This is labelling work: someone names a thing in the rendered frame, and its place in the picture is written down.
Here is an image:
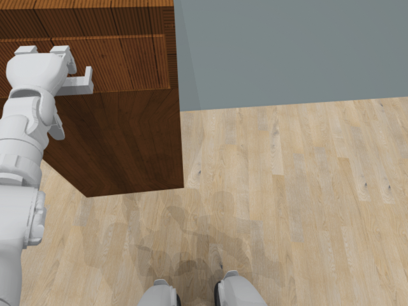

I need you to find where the left robot forearm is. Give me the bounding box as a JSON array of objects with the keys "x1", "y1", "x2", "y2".
[{"x1": 0, "y1": 85, "x2": 55, "y2": 191}]

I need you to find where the handle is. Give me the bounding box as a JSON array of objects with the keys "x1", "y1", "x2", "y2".
[{"x1": 56, "y1": 66, "x2": 94, "y2": 96}]

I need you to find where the robot left shin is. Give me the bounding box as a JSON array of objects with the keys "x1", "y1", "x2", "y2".
[{"x1": 154, "y1": 279, "x2": 170, "y2": 287}]

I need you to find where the robot right shin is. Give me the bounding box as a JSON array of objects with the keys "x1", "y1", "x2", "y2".
[{"x1": 223, "y1": 270, "x2": 239, "y2": 280}]

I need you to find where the robot left hand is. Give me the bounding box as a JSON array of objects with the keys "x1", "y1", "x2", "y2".
[{"x1": 6, "y1": 45, "x2": 77, "y2": 140}]

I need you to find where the cabinet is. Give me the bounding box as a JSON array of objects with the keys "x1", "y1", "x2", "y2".
[{"x1": 0, "y1": 0, "x2": 184, "y2": 198}]

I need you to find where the drawer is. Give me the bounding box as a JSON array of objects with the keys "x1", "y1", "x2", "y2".
[{"x1": 0, "y1": 34, "x2": 168, "y2": 96}]

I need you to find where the robot shin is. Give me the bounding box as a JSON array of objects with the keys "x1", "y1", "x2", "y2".
[
  {"x1": 154, "y1": 279, "x2": 170, "y2": 287},
  {"x1": 223, "y1": 270, "x2": 239, "y2": 280}
]

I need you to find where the left robot upper arm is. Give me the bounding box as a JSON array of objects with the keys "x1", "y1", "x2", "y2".
[{"x1": 0, "y1": 185, "x2": 47, "y2": 306}]

